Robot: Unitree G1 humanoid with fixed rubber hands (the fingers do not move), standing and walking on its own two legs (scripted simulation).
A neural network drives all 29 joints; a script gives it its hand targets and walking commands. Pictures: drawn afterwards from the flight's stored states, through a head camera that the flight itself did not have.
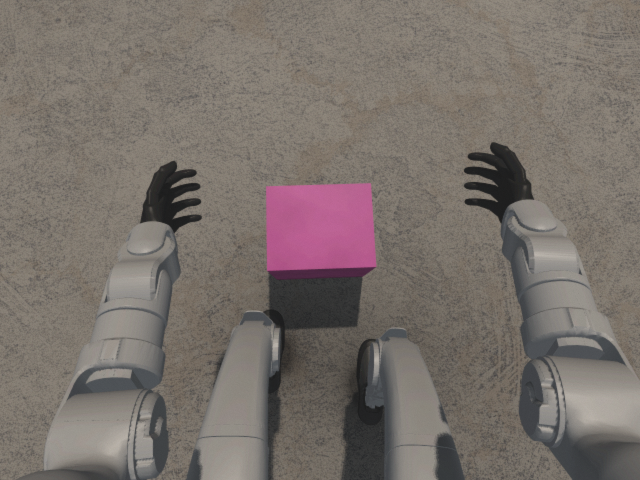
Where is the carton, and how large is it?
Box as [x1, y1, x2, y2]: [266, 183, 375, 279]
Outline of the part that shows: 370,183 266,186 267,270 277,279 362,276 375,267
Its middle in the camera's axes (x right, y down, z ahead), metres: -0.01 +0.00 +0.95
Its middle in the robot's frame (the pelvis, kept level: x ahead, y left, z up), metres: +0.46 +0.03 -0.54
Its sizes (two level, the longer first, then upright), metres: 0.230 0.185 0.235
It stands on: the floor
